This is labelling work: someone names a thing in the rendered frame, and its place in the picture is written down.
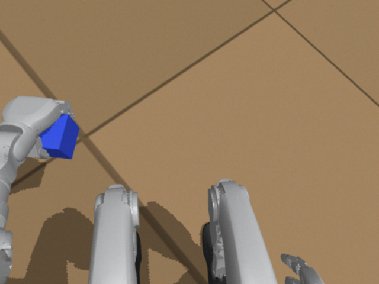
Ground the right robot hand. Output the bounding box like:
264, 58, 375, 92
281, 254, 324, 284

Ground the left robot hand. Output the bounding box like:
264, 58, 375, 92
2, 96, 75, 159

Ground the right robot foot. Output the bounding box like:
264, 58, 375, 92
202, 222, 226, 284

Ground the cube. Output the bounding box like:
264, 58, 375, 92
39, 114, 79, 159

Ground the left robot arm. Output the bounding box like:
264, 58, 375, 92
0, 121, 37, 284

